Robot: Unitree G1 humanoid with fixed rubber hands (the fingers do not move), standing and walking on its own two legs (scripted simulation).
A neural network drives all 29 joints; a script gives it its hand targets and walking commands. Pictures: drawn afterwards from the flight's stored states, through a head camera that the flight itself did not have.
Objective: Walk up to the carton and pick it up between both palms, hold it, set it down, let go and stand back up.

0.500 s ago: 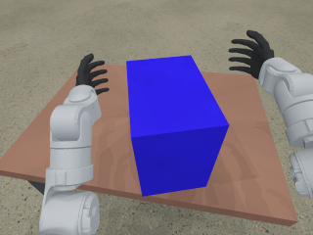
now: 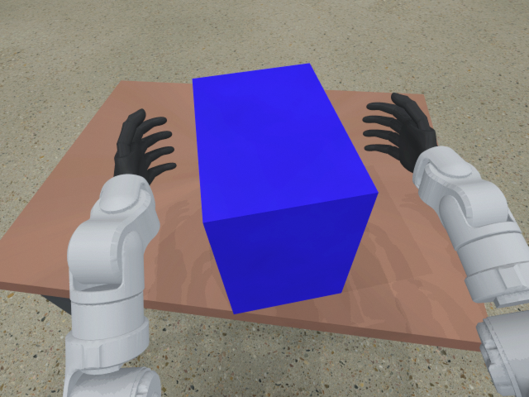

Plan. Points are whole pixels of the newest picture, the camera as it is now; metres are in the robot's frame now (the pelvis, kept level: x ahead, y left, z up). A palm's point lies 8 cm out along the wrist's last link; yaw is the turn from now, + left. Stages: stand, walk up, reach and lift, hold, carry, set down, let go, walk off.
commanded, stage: set down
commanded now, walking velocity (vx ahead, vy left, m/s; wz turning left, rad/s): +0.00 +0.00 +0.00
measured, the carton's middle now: (270, 191) +0.43 +0.05 +0.06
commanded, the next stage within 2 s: none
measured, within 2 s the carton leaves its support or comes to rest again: neither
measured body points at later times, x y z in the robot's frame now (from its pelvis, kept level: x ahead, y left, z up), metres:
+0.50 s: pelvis +0.00 -0.01 +0.00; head +0.02 -0.01 +0.45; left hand +0.30 +0.20 +0.15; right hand +0.39 -0.19 +0.11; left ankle +0.02 +0.16 -0.74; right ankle +0.02 -0.06 -0.74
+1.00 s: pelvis +0.01 +0.00 +0.00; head +0.01 +0.00 +0.45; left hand +0.26 +0.19 +0.09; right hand +0.30 -0.22 +0.06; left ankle +0.02 +0.16 -0.74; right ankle +0.02 -0.06 -0.74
